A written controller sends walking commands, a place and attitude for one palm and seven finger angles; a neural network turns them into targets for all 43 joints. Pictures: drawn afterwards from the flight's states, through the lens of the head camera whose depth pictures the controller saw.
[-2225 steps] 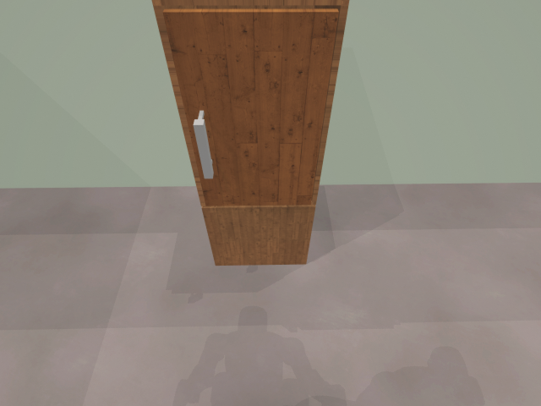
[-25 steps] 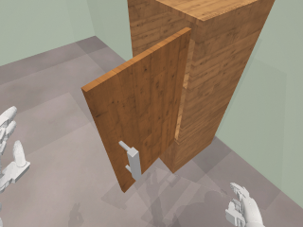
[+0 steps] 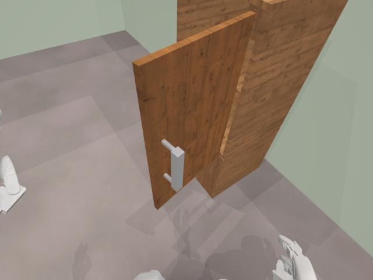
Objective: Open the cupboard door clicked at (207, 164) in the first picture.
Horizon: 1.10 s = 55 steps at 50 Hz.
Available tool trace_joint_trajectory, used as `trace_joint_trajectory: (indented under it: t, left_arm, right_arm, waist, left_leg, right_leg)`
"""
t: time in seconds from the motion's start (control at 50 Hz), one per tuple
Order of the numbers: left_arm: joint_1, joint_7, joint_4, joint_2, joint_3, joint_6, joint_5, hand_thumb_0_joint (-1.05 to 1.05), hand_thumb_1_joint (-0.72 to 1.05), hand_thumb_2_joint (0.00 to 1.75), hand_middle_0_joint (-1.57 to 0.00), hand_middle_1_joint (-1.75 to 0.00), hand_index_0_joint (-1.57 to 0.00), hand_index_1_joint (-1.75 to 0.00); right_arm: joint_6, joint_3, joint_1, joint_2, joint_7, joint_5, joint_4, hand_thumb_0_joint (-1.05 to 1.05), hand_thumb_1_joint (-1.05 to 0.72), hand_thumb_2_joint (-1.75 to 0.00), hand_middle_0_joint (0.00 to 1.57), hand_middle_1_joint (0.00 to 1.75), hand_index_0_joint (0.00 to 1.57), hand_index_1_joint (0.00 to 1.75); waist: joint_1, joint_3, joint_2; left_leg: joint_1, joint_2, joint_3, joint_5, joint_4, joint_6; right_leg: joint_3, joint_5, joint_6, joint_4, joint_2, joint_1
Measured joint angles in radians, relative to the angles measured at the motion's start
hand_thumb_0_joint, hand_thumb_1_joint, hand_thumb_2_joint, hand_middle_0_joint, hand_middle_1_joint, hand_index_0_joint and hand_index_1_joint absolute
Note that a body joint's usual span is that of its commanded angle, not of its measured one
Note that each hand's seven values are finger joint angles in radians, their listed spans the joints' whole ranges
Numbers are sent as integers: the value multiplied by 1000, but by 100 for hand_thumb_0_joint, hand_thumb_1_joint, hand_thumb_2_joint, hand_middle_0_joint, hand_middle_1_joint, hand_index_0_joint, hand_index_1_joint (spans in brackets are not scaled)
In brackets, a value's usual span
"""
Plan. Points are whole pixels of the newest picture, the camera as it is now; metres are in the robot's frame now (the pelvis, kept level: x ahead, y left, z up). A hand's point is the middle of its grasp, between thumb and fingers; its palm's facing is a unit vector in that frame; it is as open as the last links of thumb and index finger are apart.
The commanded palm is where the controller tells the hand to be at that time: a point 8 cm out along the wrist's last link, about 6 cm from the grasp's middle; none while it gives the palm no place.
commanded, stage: step back with the hand held close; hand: left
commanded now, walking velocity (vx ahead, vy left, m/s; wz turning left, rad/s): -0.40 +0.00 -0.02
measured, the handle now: (171, 166) +0.41 +0.07 -0.05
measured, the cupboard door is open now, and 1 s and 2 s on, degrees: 100 100 100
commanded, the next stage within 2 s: stop stepping back and stand still in 0.62 s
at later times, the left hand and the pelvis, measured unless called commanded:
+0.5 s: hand out of the picture +0.09 +0.26 +0.18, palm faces +0.52 -0.71 -0.47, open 7.4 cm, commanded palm +0.04 +0.28 +0.19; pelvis -0.09 -0.02 -0.01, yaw +1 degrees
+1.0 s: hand out of the picture +0.00 +0.19 +0.18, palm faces +0.29 -0.79 -0.55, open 7.4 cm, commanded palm -0.05 +0.24 +0.19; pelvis -0.21 -0.05 +0.01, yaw -5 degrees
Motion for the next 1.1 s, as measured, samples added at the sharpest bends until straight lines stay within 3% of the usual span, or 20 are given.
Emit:
trace_joint_trajectory:
  t: [0.12, 0.24, 0.28, 0.34, 0.38, 0.42, 0.48, 0.52, 0.58, 0.64, 0.68, 0.74, 0.8, 0.86, 0.92, 0.96, 1.02, 1.06, 1.1]
  left_arm:
    - [6, -1, -15, 15, 34, -24, 0, 2, 89, 89, -21, -30, -21, -30]
    - [-2, 5, -37, 7, 13, -28, -13, 2, 89, 89, -21, -30, -21, -30]
    - [-9, 4, -40, 17, 13, -29, -10, 2, 89, 89, -21, -30, -21, -30]
    - [-24, -5, -46, 58, 29, -25, -10, 2, 88, 89, -21, -30, -21, -30]
    - [-18, -4, -50, 86, 51, -35, -21, 2, 88, 89, -21, -30, -21, -30]
    - [9, 2, -45, 85, 72, -46, -38, 2, 88, 89, -21, -30, -21, -30]
    - [39, 9, -30, 49, 79, -55, -56, 1, 89, 89, -21, -30, -21, -30]
    - [5, 10, -1, 0, 21, -51, -40, 2, 89, 89, -21, -30, -21, -30]
    - [-32, 12, 17, -27, -44, -22, -13, 2, 89, 89, -21, -30, -21, -30]
    - [-49, 6, 20, -10, -50, -5, -4, 2, 89, 89, -21, -30, -21, -30]
    - [-59, -5, 1, 19, -45, 5, -10, 2, 89, 89, -21, -30, -21, -30]
    - [-66, -30, 0, 100, -2, -10, -31, 2, 89, 89, -21, -30, -21, -30]
    - [16, -34, -33, 111, 20, 12, -46, 2, 89, 89, -21, -30, -21, -30]
    - [121, -29, -94, 107, 20, 36, -51, 2, 89, 89, -21, -30, -21, -30]
    - [169, -17, -108, 111, 13, 44, -47, 2, 89, 89, -21, -30, -21, -30]
    - [155, -10, -86, 109, 17, 38, -40, 2, 89, 89, -21, -30, -21, -30]
    - [110, 0, -29, 64, 0, 35, -39, 2, 88, 89, -22, -30, -21, -30]
    - [91, 7, 15, 33, -7, 26, -36, 2, 88, 89, -22, -30, -21, -30]
    - [65, 10, 66, 5, -18, 14, -28, 2, 88, 89, -21, -30, -21, -30]
  right_arm:
    - [-16, -6, -9, -2, 7, -3, 10, 1, -90, -90, 20, 30, 21, 30]
    - [-11, -16, -35, -15, 13, -4, 23, 1, -91, -90, 20, 30, 21, 30]
    - [-9, -18, -39, -15, 9, -5, 17, 1, -91, -90, 20, 30, 21, 30]
    - [-21, -33, -28, 0, 4, -10, 14, 1, -91, -90, 20, 30, 21, 30]
    - [-37, -39, -19, 16, 13, -10, 31, 1, -91, -90, 20, 30, 20, 30]
    - [-46, -39, -24, 27, 24, -10, 50, 1, -91, -90, 20, 30, 20, 30]
    - [-58, -29, -59, 34, 35, -19, 62, 1, -91, -90, 20, 30, 20, 30]
    - [-50, -28, -81, 31, 39, -15, 98, 1, -91, -90, 20, 30, 20, 30]
    - [-23, -7, -76, 42, 32, -14, 124, 1, -91, -90, 20, 30, 21, 30]
    - [-4, 20, -87, 43, 14, -10, 92, 1, -91, -90, 20, 30, 21, 30]
    - [0, 17, -98, 23, 10, -2, 48, 1, -90, -90, 20, 30, 21, 30]
    - [-6, -11, -135, 40, 29, 2, 22, 1, -91, -90, 20, 30, 21, 30]
    - [-29, -16, -132, 45, 48, -2, -2, 1, -91, -90, 20, 30, 21, 30]
    - [-44, -12, -86, 40, 51, 0, -16, 1, -91, -90, 20, 30, 21, 30]
    - [-46, -6, -23, 28, 32, 1, -12, 1, -91, -90, 20, 30, 21, 30]
    - [-34, -7, 3, 17, 20, -2, 4, 1, -90, -90, 20, 30, 21, 30]
    - [-7, -15, 22, -7, 16, -3, 77, 1, -91, -90, 20, 30, 20, 30]
    - [-2, -18, 51, -16, 16, -2, 113, 1, -91, -90, 20, 30, 20, 30]
    - [-6, -23, 80, -26, 12, -2, 132, 1, -91, -90, 20, 30, 20, 30]
  waist:
    - [2, 12, -5]
    - [0, 11, -17]
    - [-11, 16, -11]
    - [-38, 19, 16]
    - [-37, 1, 17]
    - [-12, -26, 8]
    - [42, -48, -1]
    - [69, -36, 11]
    - [84, -52, -42]
    - [57, -54, -68]
    - [26, -50, -29]
    - [-2, -14, -61]
    - [-23, 3, -53]
    - [-26, -6, -48]
    - [-30, -32, -51]
    - [-30, -44, -51]
    - [-7, -56, -24]
    - [2, -82, -28]
    - [-3, -105, -26]
  left_leg:
    - [-43, 1, -1, -39, 48, 1]
    - [-76, -16, -6, -83, 44, -11]
    - [-87, -10, -7, -53, 27, 0]
    - [-103, 34, -9, 102, -17, 13]
    - [-116, 60, 9, 192, -48, 6]
    - [-131, 64, 28, 213, -74, -5]
    - [-170, 83, 76, 213, -87, -28]
    - [-184, 66, 31, 29, 33, -71]
    - [-146, -6, 3, -129, 218, -91]
    - [-9, -28, 14, -79, 72, -97]
    - [88, -1, 8, 135, -115, -71]
    - [99, -7, 35, 59, -184, -22]
    - [92, 24, 47, 97, -218, -26]
    - [82, 52, 59, 125, -227, -38]
    - [57, 52, 55, 128, -208, -49]
    - [12, 43, 43, 72, -145, -59]
    - [-46, 25, -21, -61, 76, -68]
    - [-61, 7, -28, -70, 206, -69]
    - [-46, 5, -18, -60, 235, -64]
  right_leg:
    - [18, 0, -5, 42, 11, -36]
    - [27, 32, -3, 19, 3, -65]
    - [35, -36, 1, 47, 18, -85]
    - [28, -160, 1, 246, 72, -79]
    - [9, -248, -11, 328, 89, -30]
    - [-7, -315, -29, 295, 79, 47]
    - [12, -317, -61, 79, 56, 156]
    - [28, -273, -63, 57, 62, 156]
    - [66, -197, -50, -25, 25, 174]
    - [87, -124, -45, -83, 16, 166]
    - [72, -94, -29, -61, 50, 126]
    - [82, -244, -14, 131, 50, 26]
    - [34, -282, -3, 245, 56, -22]
    - [-17, -272, 6, 201, 41, 10]
    - [-56, -251, -4, 41, 14, 117]
    - [-63, -204, -37, -64, 6, 169]
    - [-63, -146, -85, -65, 21, 162]
    - [-51, -129, -90, -85, 16, 171]
    - [-52, -117, -89, -105, 8, 181]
